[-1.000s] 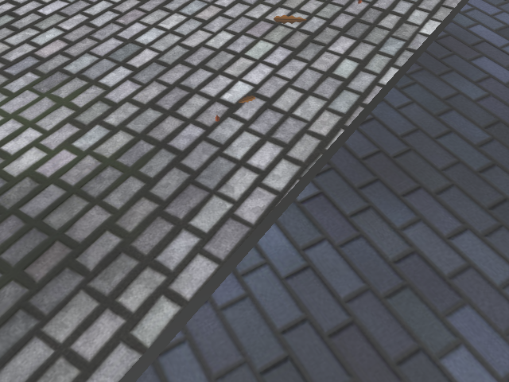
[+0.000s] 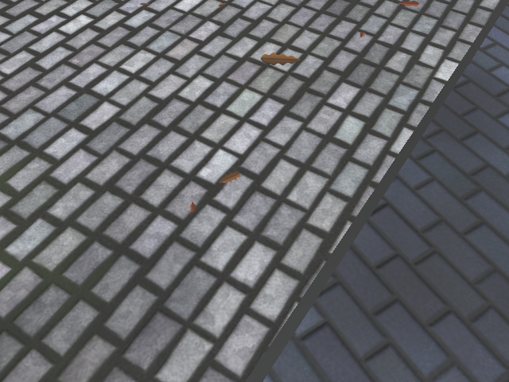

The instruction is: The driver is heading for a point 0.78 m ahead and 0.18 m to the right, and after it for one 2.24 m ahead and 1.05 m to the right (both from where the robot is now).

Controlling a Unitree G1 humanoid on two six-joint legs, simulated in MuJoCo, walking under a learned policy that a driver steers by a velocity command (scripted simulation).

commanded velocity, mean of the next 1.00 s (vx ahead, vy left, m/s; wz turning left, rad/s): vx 0.50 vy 0.00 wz -0.28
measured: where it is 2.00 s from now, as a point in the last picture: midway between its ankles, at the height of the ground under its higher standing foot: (327, 271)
